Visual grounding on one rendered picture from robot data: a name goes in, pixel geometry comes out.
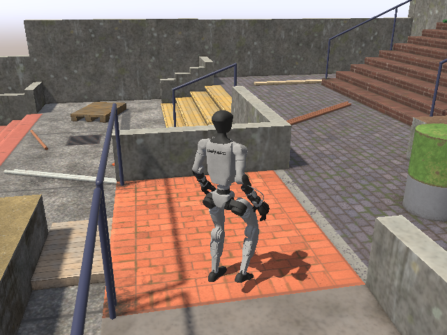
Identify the right robot foot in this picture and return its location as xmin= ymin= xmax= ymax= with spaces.
xmin=235 ymin=271 xmax=254 ymax=283

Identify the right robot upper arm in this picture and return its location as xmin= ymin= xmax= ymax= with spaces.
xmin=233 ymin=142 xmax=248 ymax=184

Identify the left robot forearm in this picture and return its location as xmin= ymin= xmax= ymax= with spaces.
xmin=192 ymin=171 xmax=208 ymax=187

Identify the right robot hand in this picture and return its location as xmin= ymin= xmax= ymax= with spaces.
xmin=252 ymin=201 xmax=270 ymax=221

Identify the right robot forearm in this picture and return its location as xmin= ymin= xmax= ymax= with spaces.
xmin=241 ymin=174 xmax=263 ymax=207

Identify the left robot hand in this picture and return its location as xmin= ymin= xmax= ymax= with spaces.
xmin=201 ymin=181 xmax=216 ymax=195

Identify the left robot upper arm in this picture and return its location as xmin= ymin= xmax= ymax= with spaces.
xmin=192 ymin=138 xmax=210 ymax=174

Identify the humanoid robot head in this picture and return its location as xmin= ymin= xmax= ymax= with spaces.
xmin=210 ymin=110 xmax=233 ymax=144

